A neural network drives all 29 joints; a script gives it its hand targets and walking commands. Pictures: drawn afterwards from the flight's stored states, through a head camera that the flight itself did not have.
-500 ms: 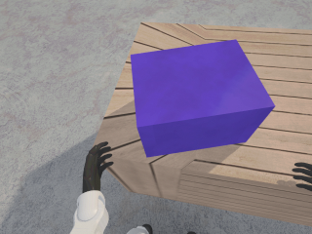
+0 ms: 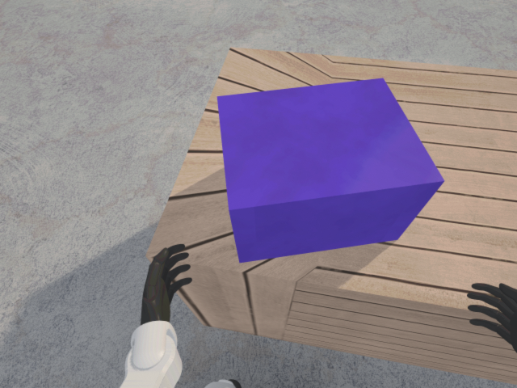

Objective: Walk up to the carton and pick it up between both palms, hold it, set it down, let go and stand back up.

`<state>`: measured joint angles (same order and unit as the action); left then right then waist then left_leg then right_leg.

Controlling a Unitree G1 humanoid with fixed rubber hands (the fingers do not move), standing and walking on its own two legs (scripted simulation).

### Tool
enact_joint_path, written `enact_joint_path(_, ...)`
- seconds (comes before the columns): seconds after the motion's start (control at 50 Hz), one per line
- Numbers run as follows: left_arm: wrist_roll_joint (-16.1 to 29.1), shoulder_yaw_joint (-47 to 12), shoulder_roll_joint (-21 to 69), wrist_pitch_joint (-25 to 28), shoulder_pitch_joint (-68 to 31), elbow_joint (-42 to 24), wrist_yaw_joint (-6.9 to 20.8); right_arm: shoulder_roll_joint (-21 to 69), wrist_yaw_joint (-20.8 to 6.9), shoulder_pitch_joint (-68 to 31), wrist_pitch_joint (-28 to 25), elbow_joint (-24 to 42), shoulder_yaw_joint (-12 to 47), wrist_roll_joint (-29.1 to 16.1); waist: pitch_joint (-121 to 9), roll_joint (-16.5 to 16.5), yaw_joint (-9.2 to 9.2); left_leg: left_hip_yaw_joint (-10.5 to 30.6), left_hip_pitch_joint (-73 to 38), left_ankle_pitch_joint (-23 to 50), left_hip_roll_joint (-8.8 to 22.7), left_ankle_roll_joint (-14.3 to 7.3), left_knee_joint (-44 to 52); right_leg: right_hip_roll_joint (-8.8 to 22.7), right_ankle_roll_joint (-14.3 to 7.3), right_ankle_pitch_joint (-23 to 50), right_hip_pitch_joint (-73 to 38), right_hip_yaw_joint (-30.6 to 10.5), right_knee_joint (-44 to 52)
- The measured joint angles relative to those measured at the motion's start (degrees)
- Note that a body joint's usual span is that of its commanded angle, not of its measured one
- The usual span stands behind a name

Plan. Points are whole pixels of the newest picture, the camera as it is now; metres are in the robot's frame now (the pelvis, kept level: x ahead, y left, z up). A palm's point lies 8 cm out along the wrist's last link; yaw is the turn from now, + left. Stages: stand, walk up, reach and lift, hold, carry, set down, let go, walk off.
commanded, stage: set down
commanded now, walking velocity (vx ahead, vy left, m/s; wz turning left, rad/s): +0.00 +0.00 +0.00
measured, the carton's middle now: (310, 171) +0.49 +0.00 -0.01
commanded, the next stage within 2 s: let go in 1.92 s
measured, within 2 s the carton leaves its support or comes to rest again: neither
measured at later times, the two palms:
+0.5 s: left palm (173, 309) +0.20 +0.19 -0.03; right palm out of the picture +0.23 -0.32 -0.03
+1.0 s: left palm (165, 331) +0.18 +0.20 -0.05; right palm (445, 375) +0.19 -0.23 -0.08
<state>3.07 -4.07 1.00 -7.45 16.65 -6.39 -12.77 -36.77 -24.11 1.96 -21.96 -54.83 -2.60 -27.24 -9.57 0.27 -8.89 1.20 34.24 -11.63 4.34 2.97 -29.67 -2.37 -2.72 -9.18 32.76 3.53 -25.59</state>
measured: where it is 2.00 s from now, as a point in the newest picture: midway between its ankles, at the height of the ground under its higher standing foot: outside the picture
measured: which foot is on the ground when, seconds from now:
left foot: down 0.00-1.00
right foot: down 0.00-1.00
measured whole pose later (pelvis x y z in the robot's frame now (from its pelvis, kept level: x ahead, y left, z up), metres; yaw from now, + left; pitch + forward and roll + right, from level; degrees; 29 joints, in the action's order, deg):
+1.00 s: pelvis +0.01 +0.01 +0.00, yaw +0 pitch +10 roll -2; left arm -1.6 -4.1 -3.2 -4.2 17.2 9.4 -8.0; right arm -15.6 -9.9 6.8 -22.3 -53.4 0.6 -15.0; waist -3.7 2.4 -6.3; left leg 1.1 26.6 -14.3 4.3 2.7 -30.5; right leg -2.4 -2.1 -11.3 24.7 3.3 -25.6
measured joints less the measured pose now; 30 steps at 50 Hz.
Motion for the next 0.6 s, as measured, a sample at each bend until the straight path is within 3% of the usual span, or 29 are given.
enact_joint_path(0.14,-1.10,0.00,0.00,-0.15,0.00,0.96,0.08,0.75,0.44,0.46,-0.34,0.07,-0.01,-0.01,1.19,0.94,0.51,0.00,-0.53,-0.81,0.00,0.00,-0.35,0.00,0.10,-0.59,-0.70,-0.02,0.00)
enact_joint_path(0.38,-3.77,-0.01,0.00,0.63,0.13,3.00,1.85,4.13,4.49,2.25,-3.81,0.09,0.74,-0.01,2.83,2.15,1.84,-0.03,-2.58,-2.42,0.00,-0.12,-0.91,0.00,0.41,-1.84,-3.01,-0.08,0.00)
enact_joint_path(0.6,-4.49,0.01,-0.72,2.33,0.55,9.86,3.69,6.81,7.50,2.70,-4.42,0.06,1.83,0.38,4.23,2.15,2.41,-0.05,-5.42,-2.72,0.00,-0.13,-0.90,0.00,0.45,-2.15,-5.84,-0.11,0.00)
